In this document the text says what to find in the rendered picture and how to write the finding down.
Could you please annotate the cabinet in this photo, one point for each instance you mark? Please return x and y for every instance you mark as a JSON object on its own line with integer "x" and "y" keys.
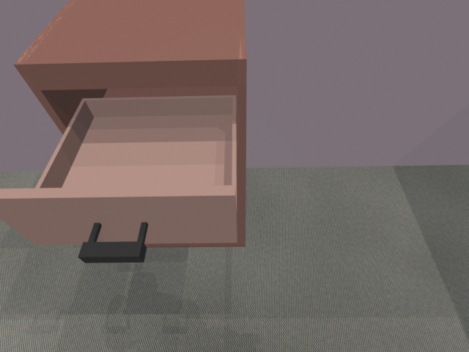
{"x": 143, "y": 48}

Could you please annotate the drawer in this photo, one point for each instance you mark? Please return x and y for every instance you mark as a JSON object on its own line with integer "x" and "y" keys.
{"x": 167, "y": 161}

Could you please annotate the handle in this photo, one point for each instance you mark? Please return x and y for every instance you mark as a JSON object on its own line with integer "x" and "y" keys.
{"x": 113, "y": 252}

